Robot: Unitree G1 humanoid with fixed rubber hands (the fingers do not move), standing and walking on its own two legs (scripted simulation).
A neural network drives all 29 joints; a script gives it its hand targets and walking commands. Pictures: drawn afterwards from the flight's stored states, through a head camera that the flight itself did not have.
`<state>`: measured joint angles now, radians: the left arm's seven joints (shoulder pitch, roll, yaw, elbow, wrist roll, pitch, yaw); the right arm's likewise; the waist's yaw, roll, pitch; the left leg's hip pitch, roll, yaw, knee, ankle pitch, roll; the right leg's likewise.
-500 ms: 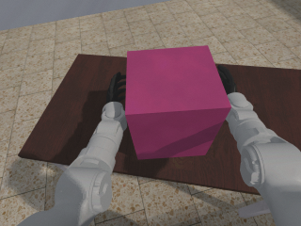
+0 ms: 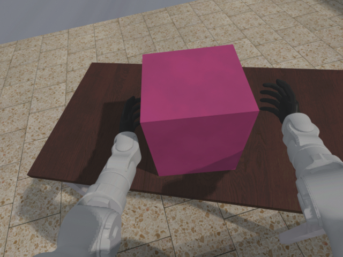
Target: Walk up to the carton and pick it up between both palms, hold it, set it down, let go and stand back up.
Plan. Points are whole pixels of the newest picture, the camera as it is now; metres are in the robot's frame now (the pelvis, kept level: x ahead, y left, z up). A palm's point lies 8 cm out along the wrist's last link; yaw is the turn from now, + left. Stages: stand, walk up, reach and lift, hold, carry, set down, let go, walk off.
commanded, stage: set down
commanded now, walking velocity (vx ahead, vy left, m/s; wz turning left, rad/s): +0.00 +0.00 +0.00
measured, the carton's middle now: (192, 116) +0.46 +0.04 +0.05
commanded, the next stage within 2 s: none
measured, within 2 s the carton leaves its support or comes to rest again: neither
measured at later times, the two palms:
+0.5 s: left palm (123, 144) +0.35 +0.18 +0.06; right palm (308, 138) +0.42 -0.22 +0.06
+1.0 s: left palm (119, 167) +0.29 +0.18 +0.05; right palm (327, 175) +0.34 -0.25 +0.04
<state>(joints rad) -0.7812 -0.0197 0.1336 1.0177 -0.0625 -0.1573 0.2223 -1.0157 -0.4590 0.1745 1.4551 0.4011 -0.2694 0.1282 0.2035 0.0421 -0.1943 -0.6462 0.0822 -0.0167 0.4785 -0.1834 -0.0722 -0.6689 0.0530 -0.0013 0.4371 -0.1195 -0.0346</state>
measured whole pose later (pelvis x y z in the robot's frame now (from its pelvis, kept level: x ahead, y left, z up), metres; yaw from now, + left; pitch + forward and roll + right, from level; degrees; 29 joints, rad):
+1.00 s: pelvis +0.01 +0.00 +0.01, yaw +0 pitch +4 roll +0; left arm -0.12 -0.07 0.02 0.28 0.06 0.06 0.25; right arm -0.31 -0.51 0.10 0.91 0.45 -0.30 0.27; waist 0.09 0.00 -0.04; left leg -0.24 0.07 -0.01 0.36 -0.19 -0.06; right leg -0.28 0.04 0.00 0.37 -0.15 -0.04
